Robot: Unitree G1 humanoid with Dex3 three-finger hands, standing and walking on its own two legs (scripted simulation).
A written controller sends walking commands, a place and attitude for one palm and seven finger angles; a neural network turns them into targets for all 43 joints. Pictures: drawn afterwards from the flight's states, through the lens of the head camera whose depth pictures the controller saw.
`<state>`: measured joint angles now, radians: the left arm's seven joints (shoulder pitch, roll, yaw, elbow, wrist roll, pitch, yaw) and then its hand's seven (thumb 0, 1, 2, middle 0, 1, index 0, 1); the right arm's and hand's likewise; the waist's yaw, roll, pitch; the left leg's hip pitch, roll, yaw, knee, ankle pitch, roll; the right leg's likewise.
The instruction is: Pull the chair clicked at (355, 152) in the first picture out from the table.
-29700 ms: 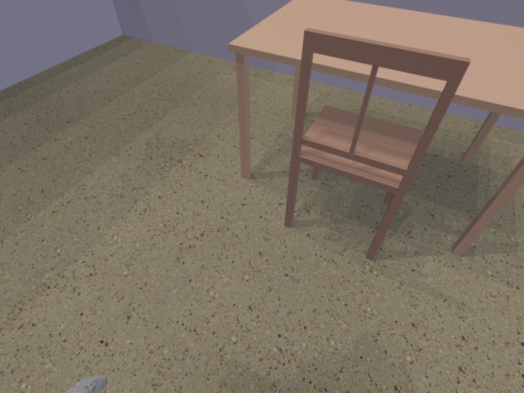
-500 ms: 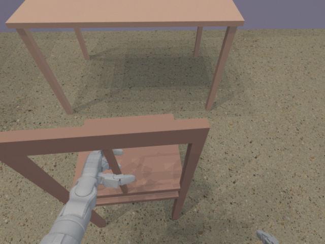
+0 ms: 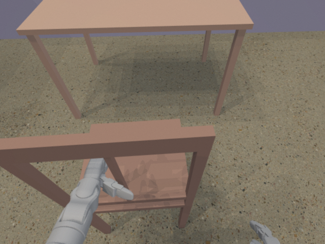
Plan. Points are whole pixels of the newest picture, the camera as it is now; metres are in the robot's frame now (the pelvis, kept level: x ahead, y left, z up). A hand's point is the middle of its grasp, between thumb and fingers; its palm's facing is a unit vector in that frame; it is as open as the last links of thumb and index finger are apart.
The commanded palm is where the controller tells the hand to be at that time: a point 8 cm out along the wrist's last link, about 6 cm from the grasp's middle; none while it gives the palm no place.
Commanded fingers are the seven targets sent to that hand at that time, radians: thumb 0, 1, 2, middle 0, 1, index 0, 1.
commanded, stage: draw the fingers out of the gap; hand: left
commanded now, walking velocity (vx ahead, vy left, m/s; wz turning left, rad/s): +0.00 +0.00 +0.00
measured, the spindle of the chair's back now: (120, 180) +0.29 +0.12 -0.05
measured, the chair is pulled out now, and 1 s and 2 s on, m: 0.60 0.60 0.60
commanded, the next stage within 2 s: draw the hand back to the body in 0.78 s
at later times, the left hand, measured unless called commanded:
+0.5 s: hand (107, 203) +0.23 +0.14 -0.03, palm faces -0.03 -0.98 -0.17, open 17.5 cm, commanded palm +0.22 +0.19 +0.00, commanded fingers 0.00 -0.55 0.20 0.00 0.00 0.00 0.00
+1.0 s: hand (99, 221) +0.18 +0.15 +0.00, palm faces +0.04 -1.00 -0.07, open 17.5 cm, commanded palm +0.16 +0.20 +0.02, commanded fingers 0.00 -0.55 0.20 0.00 0.00 0.00 0.00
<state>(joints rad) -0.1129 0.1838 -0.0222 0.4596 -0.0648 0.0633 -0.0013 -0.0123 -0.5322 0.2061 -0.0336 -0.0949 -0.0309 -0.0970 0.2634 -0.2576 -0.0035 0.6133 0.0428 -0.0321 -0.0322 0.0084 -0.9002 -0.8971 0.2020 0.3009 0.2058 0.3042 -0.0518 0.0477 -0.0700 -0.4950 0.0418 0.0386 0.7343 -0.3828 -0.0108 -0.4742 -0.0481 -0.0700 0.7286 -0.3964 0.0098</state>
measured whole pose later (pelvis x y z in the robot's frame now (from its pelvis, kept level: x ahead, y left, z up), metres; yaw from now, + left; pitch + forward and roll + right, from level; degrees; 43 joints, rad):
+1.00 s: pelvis -0.01 -0.01 -0.02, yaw +2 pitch +8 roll -1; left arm 0.51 0.21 -0.01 -0.16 -0.17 -0.02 -0.04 -0.01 -0.53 0.20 -0.01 0.00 0.00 0.00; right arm 0.24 -0.24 0.01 0.54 0.04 -0.16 -0.09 0.01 -0.90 -0.90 0.20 0.30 0.21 0.30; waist -0.03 0.04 -0.09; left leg -0.58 0.04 -0.01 0.88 -0.44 -0.02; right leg -0.54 -0.05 -0.11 0.87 -0.47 0.00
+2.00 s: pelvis +0.02 -0.01 +0.02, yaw +0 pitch -2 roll +0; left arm 0.60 0.44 0.14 -0.35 -0.06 0.14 0.10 0.00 0.42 0.67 -0.14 -0.20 -0.42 -0.30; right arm 0.18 -0.23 0.03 0.64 0.02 -0.17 -0.09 0.01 -0.90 -0.90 0.20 0.30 0.21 0.30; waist 0.06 0.08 0.05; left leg -0.14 0.05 0.03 0.51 -0.33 -0.04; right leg -0.11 -0.02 -0.09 0.51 -0.35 -0.01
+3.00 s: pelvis -0.04 +0.00 +0.02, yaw -1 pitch +0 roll +0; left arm 0.60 0.46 0.46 -0.50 -0.06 -0.16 0.15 0.01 0.89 0.90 -0.20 -0.30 -0.21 -0.30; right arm 0.18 -0.22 -0.04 0.61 0.03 -0.06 -0.08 0.01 -0.90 -0.90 0.20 0.30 0.20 0.30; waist 0.01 0.05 0.09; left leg -0.27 0.04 0.06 0.51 -0.23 -0.01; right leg -0.27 -0.04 -0.05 0.51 -0.23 0.01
